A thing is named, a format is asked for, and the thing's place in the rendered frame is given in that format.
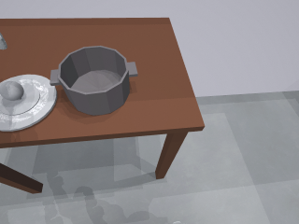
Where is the table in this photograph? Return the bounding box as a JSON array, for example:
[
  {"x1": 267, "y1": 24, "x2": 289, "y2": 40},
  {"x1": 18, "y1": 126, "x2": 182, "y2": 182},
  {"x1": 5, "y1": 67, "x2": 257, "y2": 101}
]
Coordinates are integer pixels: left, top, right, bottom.
[{"x1": 0, "y1": 18, "x2": 205, "y2": 194}]

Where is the knob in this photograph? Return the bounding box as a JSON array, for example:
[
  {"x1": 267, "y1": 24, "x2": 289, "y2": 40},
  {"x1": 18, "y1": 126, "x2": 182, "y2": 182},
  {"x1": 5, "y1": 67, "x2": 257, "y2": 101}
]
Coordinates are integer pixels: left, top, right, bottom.
[{"x1": 0, "y1": 81, "x2": 24, "y2": 101}]

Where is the lid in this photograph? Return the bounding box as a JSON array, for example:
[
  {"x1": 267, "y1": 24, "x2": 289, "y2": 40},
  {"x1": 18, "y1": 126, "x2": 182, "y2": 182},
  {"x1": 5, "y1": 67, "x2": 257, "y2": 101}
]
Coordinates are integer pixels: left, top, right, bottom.
[{"x1": 0, "y1": 75, "x2": 57, "y2": 132}]

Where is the pot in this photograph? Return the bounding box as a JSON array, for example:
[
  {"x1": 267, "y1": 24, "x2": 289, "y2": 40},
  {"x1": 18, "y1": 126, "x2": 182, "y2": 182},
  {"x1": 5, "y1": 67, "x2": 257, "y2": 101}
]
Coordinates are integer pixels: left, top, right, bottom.
[{"x1": 50, "y1": 46, "x2": 138, "y2": 116}]

